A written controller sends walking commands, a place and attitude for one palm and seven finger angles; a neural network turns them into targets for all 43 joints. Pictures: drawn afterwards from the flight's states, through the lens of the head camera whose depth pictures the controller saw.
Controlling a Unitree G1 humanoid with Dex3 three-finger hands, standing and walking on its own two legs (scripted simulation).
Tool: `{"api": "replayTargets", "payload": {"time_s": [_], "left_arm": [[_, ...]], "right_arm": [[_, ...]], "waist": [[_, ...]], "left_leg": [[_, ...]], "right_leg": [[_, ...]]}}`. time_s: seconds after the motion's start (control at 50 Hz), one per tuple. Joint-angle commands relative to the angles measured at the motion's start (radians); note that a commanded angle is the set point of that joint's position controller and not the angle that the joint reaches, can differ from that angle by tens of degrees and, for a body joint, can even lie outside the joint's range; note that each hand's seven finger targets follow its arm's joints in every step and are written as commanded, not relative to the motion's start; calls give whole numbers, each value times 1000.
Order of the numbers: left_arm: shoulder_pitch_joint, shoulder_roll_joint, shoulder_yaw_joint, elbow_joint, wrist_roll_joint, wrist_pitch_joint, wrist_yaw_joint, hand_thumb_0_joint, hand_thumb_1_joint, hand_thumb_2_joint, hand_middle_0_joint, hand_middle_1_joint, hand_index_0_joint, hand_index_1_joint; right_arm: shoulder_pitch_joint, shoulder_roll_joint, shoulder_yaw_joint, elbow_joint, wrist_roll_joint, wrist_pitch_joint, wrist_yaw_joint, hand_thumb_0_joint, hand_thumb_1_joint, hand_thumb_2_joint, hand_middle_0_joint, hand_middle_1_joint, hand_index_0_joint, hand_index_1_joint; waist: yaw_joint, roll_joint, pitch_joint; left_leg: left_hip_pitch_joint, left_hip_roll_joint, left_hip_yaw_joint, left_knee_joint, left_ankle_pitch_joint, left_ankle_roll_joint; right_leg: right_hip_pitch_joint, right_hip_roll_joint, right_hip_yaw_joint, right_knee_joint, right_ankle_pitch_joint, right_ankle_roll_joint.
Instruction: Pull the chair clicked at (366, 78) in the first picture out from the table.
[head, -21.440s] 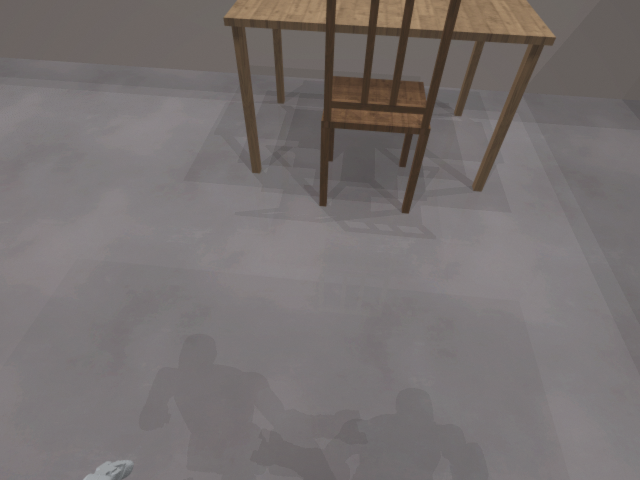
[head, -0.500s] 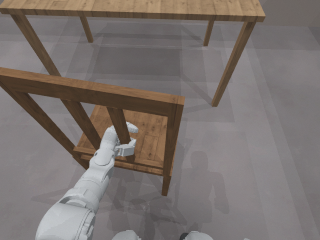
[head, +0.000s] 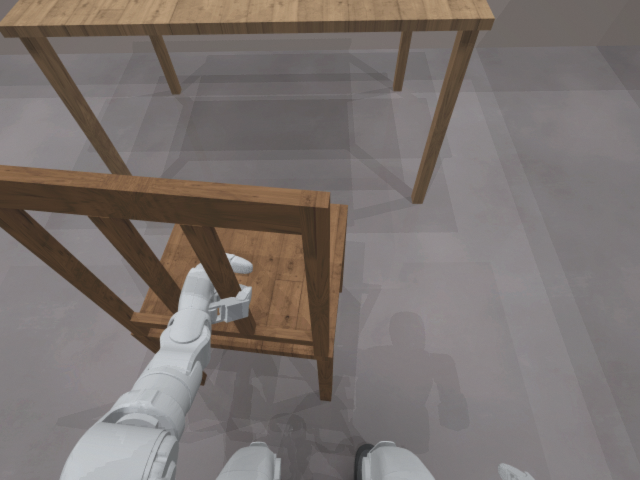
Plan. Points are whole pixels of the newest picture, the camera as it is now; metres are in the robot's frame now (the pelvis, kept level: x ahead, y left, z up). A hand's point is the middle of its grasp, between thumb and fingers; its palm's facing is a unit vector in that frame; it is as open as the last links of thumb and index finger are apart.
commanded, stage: stop walking, hand still on the chair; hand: left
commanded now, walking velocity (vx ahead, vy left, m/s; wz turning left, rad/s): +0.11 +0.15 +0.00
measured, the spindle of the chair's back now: (159, 280) +0.38 +0.25 -0.05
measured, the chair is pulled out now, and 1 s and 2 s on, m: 0.51 0.57 0.58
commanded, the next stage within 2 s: open the thumb and straighten the fingers in 0.88 s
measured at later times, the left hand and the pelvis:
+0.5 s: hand (234, 343) +0.29 +0.13 -0.05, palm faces -0.05 -0.99 -0.15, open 5.8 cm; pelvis +0.01 +0.02 +0.01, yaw +0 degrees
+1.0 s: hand (234, 343) +0.29 +0.13 -0.05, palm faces -0.06 -0.99 -0.15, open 5.8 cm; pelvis +0.02 +0.03 +0.01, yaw +0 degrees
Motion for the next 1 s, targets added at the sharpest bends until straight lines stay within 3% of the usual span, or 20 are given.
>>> {"api": "replayTargets", "payload": {"time_s": [0.0,0.02,0.06,0.08,0.1,0.14,0.18,0.24,0.28,0.36,0.46,0.5,0.54,0.62,0.64,0.7,0.84,0.92,0.96,0.98], "left_arm": [[-274,199,22,-326,33,-20,28,0,900,900,-500,-1450,-500,-1450],[-250,186,21,-317,33,-17,29,0,900,900,-500,-1450,-500,-1450],[-172,160,6,-323,30,5,31,0,900,900,-500,-1450,-500,-1450],[-163,141,-5,-349,28,9,29,0,900,900,-500,-1450,-500,-1450],[-174,127,-17,-386,26,10,28,0,900,900,-500,-1450,-500,-1450],[-157,97,-43,-434,23,19,24,0,900,900,-500,-1450,-500,-1450],[-151,44,-88,-421,32,30,21,0,900,900,-500,-1450,-500,-1450],[-96,82,-70,-435,42,34,30,0,900,900,-500,-1450,-500,-1450],[-59,64,-78,-424,43,36,30,0,900,900,-500,-1450,-500,-1450],[8,66,-82,-444,49,28,34,0,900,900,-500,-1450,-500,-1450],[82,47,-95,-455,55,21,39,0,900,900,-500,-1450,-500,-1450],[105,39,-100,-464,55,20,38,0,900,900,-500,-1450,-500,-1450],[111,42,-110,-490,52,19,39,0,900,900,-500,-1450,-500,-1450],[137,22,-121,-513,52,19,39,0,900,900,-500,-1450,-500,-1450],[146,24,-131,-513,48,21,39,0,900,900,-500,-1450,-500,-1450],[157,22,-124,-517,50,22,42,0,900,900,-500,-1450,-500,-1450],[161,20,-137,-539,44,28,42,0,900,900,-500,-1450,-500,-1450],[163,21,-126,-536,47,28,45,0,900,900,-500,-1450,-500,-1450],[180,61,-89,-570,46,26,50,0,900,900,-500,-1450,-500,-1450],[265,-73,-174,-468,-6,59,29,0,779,842,-500,-1450,-500,-1450]], "right_arm": [[-17,-105,-18,-133,-5,-54,-14,0,-900,-900,200,300,200,300],[-11,-104,-13,-128,-6,-59,-19,0,-900,-900,200,300,200,300],[6,-103,-12,-128,-10,-57,-26,0,-900,-900,200,300,200,300],[15,-107,-16,-132,-13,-58,-29,0,-900,-900,200,300,200,300],[17,-120,-23,-138,-16,-59,-34,0,-900,-900,200,300,200,300],[6,-147,-35,-161,-10,-50,-39,0,-900,-900,200,300,200,300],[-29,-107,-12,-169,-15,-42,-30,0,-900,-900,200,300,200,300],[3,-127,-32,-161,-10,-37,-26,0,-900,-900,200,300,200,300],[8,-120,-33,-170,-11,-33,-25,0,-900,-900,200,300,200,300],[4,-115,-26,-157,-16,-36,-26,0,-900,-900,200,300,200,300],[-13,-109,-24,-161,-20,-31,-27,0,-900,-900,200,300,200,300],[-19,-106,-24,-169,-20,-27,-26,0,-900,-900,200,300,200,300],[-21,-108,-27,-164,-19,-25,-27,0,-900,-900,200,300,200,300],[-29,-104,-28,-180,-20,-11,-26,0,-900,-900,200,300,200,300],[-29,-107,-29,-172,-18,-12,-29,0,-900,-900,200,300,200,300],[-33,-101,-26,-181,-21,-1,-27,0,-900,-900,200,300,200,300],[-38,-104,-28,-185,-18,12,-30,0,-900,-900,200,300,200,300],[-44,-100,-25,-195,-20,18,-27,0,-900,-900,200,300,200,300],[-41,-104,-30,-196,-19,17,-28,0,-900,-900,200,300,200,300],[-28,-127,-26,-185,20,-3,10,0,-900,-900,200,300,200,300]], "waist": [[41,-136,-420],[36,-151,-429],[27,-130,-413],[24,-120,-404],[28,-98,-397],[46,66,-372],[45,163,-369],[34,26,-350],[34,-61,-343],[33,-1,-309],[34,-1,-293],[35,-41,-310],[27,-10,-303],[28,-55,-330],[23,-7,-312],[29,-38,-320],[24,0,-311],[31,-22,-312],[35,-7,-306],[-26,-143,-253]], "left_leg": [[121,-13,-24,67,-64,26],[142,-23,-6,-22,-51,30],[222,-34,30,-248,33,36],[258,-27,36,-345,84,42],[273,12,2,-418,124,57],[292,120,-98,-443,284,105],[251,139,-87,-419,413,106],[214,82,-32,-397,299,60],[222,49,-2,-393,222,41],[261,49,2,-430,258,44],[272,63,-1,-439,365,43],[283,63,-2,-427,403,41],[289,63,1,-431,434,38],[304,64,4,-415,463,33],[302,62,6,-425,466,32],[302,66,1,-424,455,34],[294,63,1,-437,434,35],[296,66,5,-434,417,37],[293,64,3,-441,402,38],[140,2,49,-405,343,32]], "right_leg": [[213,-307,255,-258,-101,-99],[246,-281,216,-239,-68,-80],[256,-241,198,-236,-129,-43],[264,-223,191,-223,-148,-26],[286,-190,175,-182,-126,-8],[273,-82,106,-91,-35,33],[322,-70,39,-54,31,37],[395,-92,99,-141,84,21],[382,-121,145,-176,52,7],[342,-112,136,-184,66,4],[351,-103,112,-151,183,-1],[371,-107,113,-144,234,-5],[374,-113,108,-141,281,-8],[397,-120,109,-130,334,-15],[386,-122,106,-134,339,-15],[390,-120,103,-132,311,-15],[387,-121,102,-140,295,-16],[383,-118,103,-142,268,-16],[380,-117,108,-149,258,-14],[288,-67,-7,-124,208,6]]}}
